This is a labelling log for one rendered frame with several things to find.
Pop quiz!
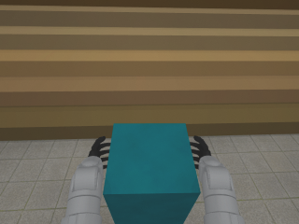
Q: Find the right robot forearm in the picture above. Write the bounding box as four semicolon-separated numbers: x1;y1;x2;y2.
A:
198;155;245;224

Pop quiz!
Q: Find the left robot hand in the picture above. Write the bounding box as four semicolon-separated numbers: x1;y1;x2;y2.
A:
88;136;111;169

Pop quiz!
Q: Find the right robot hand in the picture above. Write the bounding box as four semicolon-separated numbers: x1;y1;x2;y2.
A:
190;135;211;169

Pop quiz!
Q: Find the carton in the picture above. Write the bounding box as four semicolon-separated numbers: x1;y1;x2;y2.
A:
103;123;201;224

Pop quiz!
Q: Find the left robot forearm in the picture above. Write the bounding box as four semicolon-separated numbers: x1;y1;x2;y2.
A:
61;156;104;224

